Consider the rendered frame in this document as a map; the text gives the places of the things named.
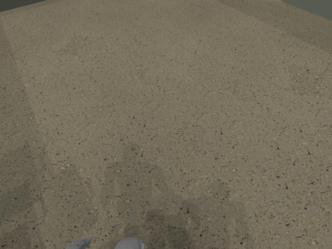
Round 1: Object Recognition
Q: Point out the left robot thigh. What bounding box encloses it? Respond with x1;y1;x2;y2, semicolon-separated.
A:
114;237;145;249

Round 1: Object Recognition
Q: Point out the robot left hand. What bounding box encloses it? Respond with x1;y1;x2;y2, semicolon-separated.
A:
66;237;91;249

